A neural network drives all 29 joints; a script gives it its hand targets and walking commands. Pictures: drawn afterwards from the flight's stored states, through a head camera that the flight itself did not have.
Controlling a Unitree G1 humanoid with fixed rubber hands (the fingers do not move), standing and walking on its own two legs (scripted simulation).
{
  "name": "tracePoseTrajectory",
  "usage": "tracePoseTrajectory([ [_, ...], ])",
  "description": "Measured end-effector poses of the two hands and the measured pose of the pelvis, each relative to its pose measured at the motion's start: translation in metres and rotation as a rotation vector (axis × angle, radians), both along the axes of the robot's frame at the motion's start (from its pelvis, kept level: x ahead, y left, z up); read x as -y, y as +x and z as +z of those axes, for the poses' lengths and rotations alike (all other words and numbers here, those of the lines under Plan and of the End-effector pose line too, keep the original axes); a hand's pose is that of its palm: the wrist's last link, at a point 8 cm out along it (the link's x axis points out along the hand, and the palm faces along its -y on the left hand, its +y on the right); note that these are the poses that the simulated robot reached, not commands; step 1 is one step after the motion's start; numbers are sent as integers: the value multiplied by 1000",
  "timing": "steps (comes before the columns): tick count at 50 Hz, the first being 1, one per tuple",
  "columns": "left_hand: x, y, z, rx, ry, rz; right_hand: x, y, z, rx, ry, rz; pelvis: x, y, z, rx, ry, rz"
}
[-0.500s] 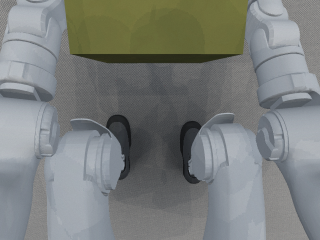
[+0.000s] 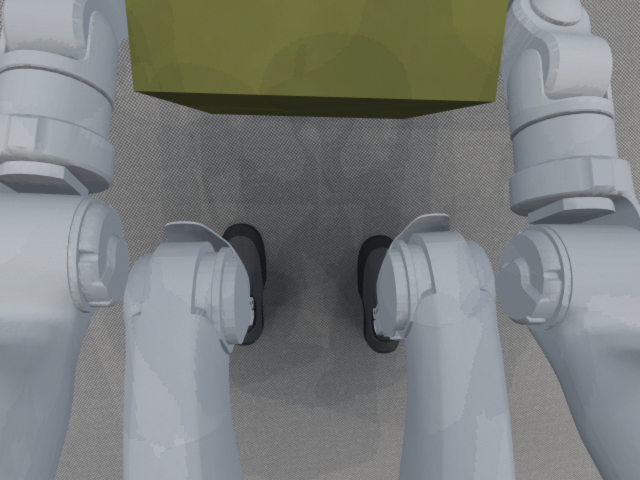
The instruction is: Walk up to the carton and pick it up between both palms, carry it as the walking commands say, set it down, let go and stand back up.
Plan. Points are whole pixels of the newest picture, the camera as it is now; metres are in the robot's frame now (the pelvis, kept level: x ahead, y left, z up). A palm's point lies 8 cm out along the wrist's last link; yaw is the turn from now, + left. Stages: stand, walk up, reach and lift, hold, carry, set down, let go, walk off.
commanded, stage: reach and lift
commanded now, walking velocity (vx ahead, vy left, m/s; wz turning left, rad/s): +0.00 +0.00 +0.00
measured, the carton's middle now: out of the picture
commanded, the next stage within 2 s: none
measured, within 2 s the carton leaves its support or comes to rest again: neither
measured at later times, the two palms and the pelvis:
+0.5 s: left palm out of the picture +0.55 +0.18 -0.06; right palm out of the picture +0.54 -0.17 -0.07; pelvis -0.01 +0.00 +0.05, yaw +0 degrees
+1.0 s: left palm out of the picture +0.53 +0.18 +0.00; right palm out of the picture +0.52 -0.17 +0.00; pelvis -0.02 +0.00 +0.10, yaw +1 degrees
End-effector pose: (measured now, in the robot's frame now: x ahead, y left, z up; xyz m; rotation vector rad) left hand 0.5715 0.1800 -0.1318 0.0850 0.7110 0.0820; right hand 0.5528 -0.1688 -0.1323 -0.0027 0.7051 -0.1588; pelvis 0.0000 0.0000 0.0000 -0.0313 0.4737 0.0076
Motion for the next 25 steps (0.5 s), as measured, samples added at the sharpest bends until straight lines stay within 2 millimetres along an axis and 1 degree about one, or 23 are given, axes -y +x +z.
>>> tracePoseTrajectory([
  [9,2,-8,10,1,1,2,2,-6,11,2,1,3,3,2,16,-8,9,-2],
  [16,-1,-16,32,13,-5,16,0,-12,31,15,21,-3,5,-1,31,3,11,-4],
  [25,-1,-18,67,43,-15,18,-1,-16,63,45,31,-16,4,-8,49,22,5,2],
])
